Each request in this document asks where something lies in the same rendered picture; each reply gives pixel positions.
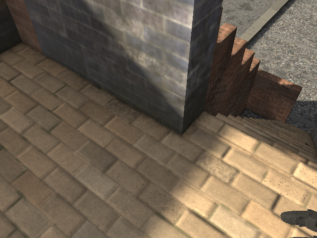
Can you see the robot right hand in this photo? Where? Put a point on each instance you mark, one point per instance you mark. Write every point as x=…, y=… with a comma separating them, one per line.
x=302, y=218

